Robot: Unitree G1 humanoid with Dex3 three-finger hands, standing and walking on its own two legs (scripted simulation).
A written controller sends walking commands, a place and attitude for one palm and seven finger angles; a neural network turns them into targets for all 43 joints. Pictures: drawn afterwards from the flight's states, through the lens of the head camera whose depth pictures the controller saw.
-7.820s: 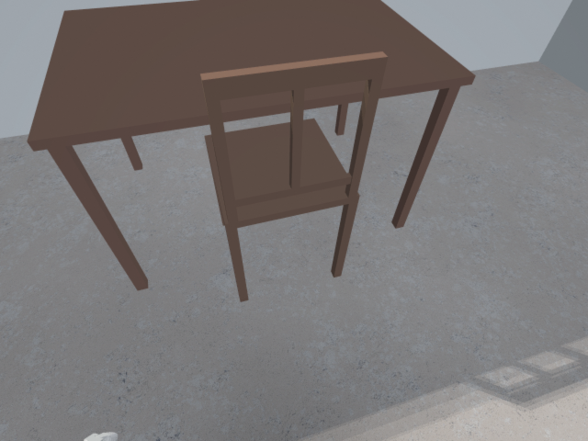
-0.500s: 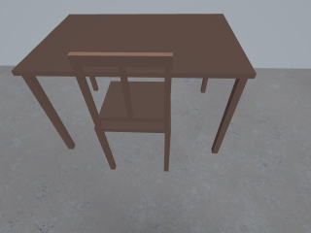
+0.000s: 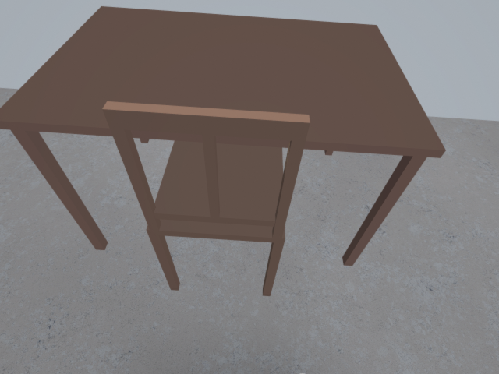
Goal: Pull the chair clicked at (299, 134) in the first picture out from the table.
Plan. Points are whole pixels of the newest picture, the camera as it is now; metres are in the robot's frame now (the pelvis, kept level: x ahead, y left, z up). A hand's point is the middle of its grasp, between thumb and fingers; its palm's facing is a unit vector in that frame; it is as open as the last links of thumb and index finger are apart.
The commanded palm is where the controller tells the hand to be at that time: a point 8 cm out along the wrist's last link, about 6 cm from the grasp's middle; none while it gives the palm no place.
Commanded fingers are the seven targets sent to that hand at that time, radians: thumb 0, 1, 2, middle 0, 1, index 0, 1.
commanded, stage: come to a stop and stand still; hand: left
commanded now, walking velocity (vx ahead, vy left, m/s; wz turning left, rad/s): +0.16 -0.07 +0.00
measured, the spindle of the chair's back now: (212, 179) +0.54 +0.12 -0.07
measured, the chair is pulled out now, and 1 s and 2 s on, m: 0.00 0.00 0.00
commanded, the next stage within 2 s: look again from close up in 0.98 s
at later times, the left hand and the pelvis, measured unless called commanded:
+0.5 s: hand out of the picture +0.14 +0.17 -0.18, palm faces +0.06 -0.98 -0.21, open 7.3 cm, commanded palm none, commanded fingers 0.00 0.90 0.90 -0.20 -0.30 -0.20 -0.30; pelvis +0.07 -0.01 -0.01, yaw +1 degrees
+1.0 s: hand out of the picture +0.04 +0.18 -0.17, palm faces +0.04 -0.97 -0.22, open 7.4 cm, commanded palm none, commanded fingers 0.00 0.90 0.90 -0.20 -0.30 -0.20 -0.30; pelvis +0.03 +0.00 +0.00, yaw +1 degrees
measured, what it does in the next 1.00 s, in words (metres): steps on the spot: right foot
